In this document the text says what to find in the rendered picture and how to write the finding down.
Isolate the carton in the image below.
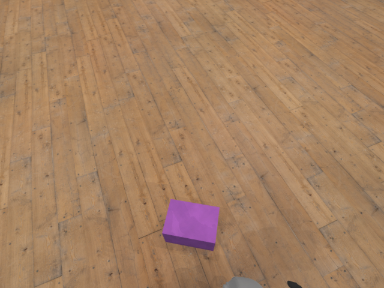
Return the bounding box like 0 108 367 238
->
162 199 220 251

